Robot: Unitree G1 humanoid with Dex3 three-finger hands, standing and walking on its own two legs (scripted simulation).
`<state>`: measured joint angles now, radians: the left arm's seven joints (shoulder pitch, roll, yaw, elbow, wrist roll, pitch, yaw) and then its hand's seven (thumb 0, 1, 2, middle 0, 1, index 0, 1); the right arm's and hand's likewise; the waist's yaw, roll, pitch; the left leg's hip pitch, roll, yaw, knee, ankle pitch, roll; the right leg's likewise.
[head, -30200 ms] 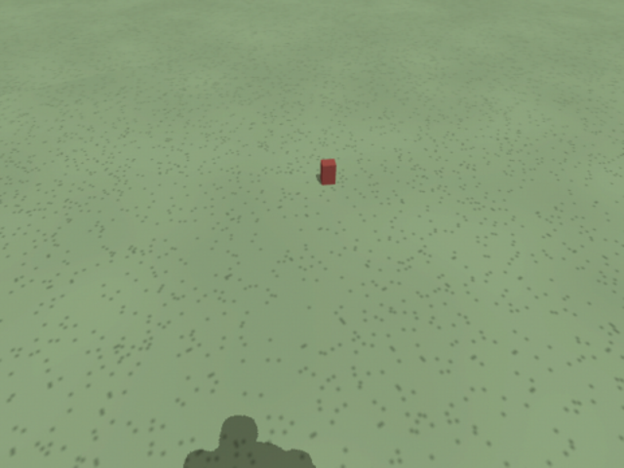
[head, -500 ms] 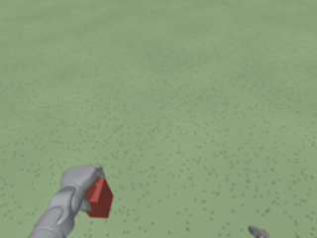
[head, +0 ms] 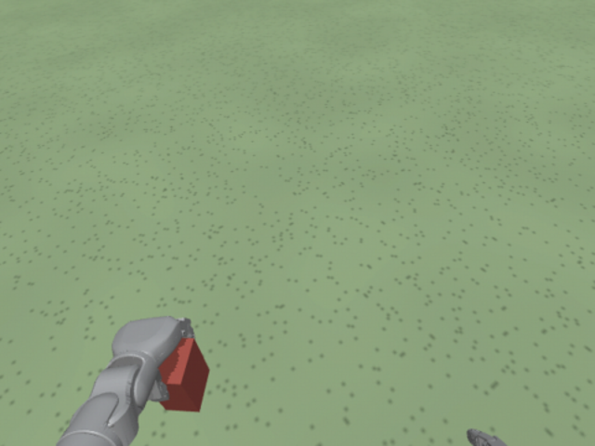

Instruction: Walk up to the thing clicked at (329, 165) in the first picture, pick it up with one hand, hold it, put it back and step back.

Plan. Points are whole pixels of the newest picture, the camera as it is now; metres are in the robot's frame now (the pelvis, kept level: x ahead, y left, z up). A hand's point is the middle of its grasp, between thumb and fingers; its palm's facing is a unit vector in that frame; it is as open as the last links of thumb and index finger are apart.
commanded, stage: crouch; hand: left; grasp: from above
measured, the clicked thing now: (179, 375) +0.30 +0.22 -0.13
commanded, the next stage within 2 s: lower in 1.62 s
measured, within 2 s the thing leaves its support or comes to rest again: neither
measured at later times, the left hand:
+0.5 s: hand (190, 384) +0.34 +0.24 -0.28, palm faces -0.41 +0.01 -0.91, open 9.7 cm
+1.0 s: hand (209, 404) +0.37 +0.25 -0.48, palm faces -0.45 -0.03 -0.89, open 9.7 cm
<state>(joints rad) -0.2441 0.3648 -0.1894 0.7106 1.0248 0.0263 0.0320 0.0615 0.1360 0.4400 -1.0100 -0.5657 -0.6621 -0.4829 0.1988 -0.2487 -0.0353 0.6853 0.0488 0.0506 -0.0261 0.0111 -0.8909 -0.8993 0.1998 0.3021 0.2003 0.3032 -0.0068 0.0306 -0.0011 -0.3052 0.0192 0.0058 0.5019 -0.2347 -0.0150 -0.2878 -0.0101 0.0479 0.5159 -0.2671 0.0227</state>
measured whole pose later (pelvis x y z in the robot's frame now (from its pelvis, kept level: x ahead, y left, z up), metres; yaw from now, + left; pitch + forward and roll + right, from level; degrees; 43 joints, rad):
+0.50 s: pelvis -0.05 +0.01 -0.16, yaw -1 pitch +28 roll -3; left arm -0.63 0.41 -0.07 1.20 1.15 -0.01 0.40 0.05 0.16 0.43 -0.98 -0.63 -0.63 -0.50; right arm 0.25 -0.26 -0.07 0.76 -0.04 -0.01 0.00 0.01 -0.90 -0.90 0.20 0.30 0.20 0.30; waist -0.12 0.03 -0.18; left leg -1.38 0.03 -0.04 1.43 -0.54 -0.01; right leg -1.33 0.02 0.03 1.41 -0.56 0.04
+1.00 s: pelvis -0.07 +0.01 -0.31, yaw -3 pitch +38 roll -5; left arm -0.79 0.55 0.06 1.29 1.22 -0.12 0.40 0.06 0.15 0.43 -0.96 -0.66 -0.65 -0.50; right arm 0.18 -0.24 -0.01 0.77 -0.10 -0.08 0.06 0.01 -0.90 -0.90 0.20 0.30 0.20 0.30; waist -0.18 0.02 -0.18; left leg -2.01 0.01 -0.10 1.99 -0.65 -0.02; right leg -1.93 0.03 -0.01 1.95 -0.69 0.05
